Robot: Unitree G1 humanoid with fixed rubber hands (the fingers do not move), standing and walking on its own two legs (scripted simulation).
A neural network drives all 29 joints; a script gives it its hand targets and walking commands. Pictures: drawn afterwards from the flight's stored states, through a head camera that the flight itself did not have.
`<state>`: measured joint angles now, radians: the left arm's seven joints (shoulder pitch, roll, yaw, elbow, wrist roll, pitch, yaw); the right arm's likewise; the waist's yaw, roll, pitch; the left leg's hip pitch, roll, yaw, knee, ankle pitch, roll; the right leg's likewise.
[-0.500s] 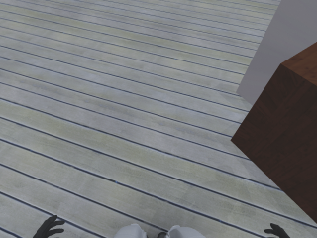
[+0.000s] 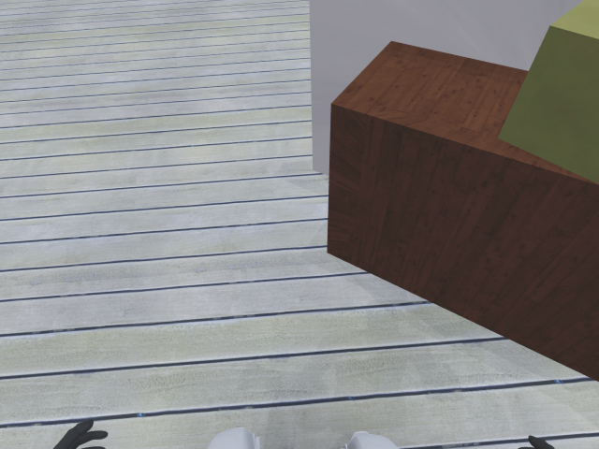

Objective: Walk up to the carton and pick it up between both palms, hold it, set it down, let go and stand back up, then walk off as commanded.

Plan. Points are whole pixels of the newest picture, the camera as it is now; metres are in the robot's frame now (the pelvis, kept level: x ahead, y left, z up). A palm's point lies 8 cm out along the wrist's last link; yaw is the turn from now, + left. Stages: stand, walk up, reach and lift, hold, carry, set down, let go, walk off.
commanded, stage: walk up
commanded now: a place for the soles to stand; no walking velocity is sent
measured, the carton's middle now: out of the picture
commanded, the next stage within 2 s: none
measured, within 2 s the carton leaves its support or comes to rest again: neither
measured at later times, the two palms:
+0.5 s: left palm (145, 381) +0.23 +0.25 -0.09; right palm out of the picture +0.01 -0.37 -0.06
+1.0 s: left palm (217, 352) +0.28 +0.16 -0.12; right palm out of the picture +0.07 -0.44 -0.08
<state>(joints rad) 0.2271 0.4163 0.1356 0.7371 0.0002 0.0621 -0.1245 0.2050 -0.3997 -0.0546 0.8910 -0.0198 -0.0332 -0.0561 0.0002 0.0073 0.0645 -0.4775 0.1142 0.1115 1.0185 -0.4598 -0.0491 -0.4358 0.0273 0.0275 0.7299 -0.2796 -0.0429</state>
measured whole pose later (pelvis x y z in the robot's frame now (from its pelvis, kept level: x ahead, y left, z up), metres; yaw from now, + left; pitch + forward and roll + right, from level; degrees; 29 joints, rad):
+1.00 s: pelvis +0.11 -0.10 -0.01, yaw -22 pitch +1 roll +0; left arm 0.33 0.40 0.08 0.74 0.00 0.01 -0.10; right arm 0.21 -0.41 -0.05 0.89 -0.02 -0.12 -0.04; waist 0.00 -0.05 0.05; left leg -0.47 0.05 0.11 0.76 -0.37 -0.01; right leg -0.40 0.05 0.02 0.80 -0.41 -0.05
